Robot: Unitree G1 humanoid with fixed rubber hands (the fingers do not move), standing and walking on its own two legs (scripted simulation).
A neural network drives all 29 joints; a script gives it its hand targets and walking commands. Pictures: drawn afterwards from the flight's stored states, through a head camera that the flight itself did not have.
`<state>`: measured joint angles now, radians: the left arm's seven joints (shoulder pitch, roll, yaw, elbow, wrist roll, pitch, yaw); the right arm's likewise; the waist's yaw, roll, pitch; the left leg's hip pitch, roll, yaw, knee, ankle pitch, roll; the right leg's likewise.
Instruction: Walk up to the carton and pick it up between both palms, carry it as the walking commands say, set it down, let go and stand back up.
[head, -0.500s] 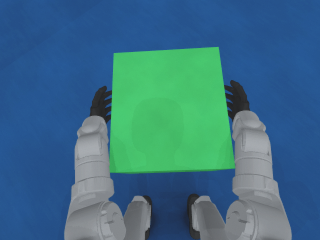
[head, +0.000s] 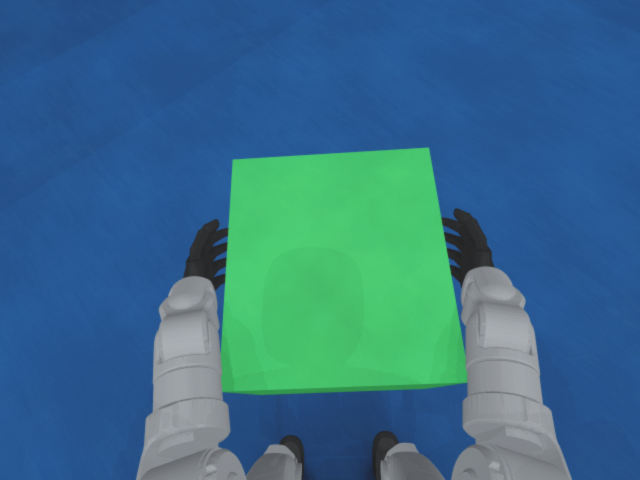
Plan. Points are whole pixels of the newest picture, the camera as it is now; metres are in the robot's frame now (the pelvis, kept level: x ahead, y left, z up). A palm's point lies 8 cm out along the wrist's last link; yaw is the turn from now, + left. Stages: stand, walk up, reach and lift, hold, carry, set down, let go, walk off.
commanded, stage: reach and lift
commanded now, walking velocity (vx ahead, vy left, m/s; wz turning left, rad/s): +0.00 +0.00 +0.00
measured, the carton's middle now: (336, 283) +0.38 +0.01 -0.09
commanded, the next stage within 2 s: hold in 1.72 s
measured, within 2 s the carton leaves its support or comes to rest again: neither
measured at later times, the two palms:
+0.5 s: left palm (184, 279) +0.34 +0.17 +0.05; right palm (506, 268) +0.34 -0.17 +0.05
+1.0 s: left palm (166, 283) +0.32 +0.18 +0.08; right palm (522, 270) +0.33 -0.17 +0.09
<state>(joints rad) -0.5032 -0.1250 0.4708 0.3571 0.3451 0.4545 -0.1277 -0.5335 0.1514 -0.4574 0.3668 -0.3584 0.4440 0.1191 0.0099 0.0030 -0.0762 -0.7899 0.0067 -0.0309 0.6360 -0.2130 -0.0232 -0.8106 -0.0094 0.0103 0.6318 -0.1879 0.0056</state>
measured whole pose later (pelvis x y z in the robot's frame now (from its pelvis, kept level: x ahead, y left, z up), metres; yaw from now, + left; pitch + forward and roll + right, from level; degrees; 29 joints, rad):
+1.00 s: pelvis +0.03 +0.01 +0.04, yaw +0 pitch -6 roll +0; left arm -0.24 -0.14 0.31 0.17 0.29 0.72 -0.08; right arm -0.29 0.12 -0.30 0.20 -0.29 0.70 0.10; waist 0.00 0.01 0.04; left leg -0.02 0.01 -0.02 0.28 -0.16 -0.01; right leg -0.04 -0.01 0.02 0.28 -0.13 0.01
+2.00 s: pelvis +0.03 +0.01 +0.04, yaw +0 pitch -6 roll +0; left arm -0.16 -0.13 0.25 0.08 0.27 0.73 -0.08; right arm -0.18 0.14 -0.25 0.08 -0.26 0.72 0.08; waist -0.01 0.00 0.06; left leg -0.01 0.01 -0.03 0.27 -0.15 -0.01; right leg -0.03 -0.01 0.01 0.25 -0.12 0.01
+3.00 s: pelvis +0.04 +0.01 +0.03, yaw +1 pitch -2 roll +0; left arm -0.16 -0.12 0.24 0.07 0.24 0.75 -0.07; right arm -0.15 0.13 -0.24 0.04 -0.23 0.74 0.07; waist -0.01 0.01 -0.04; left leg -0.16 0.01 -0.04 0.41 -0.24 -0.01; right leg -0.16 -0.01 0.00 0.39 -0.21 0.01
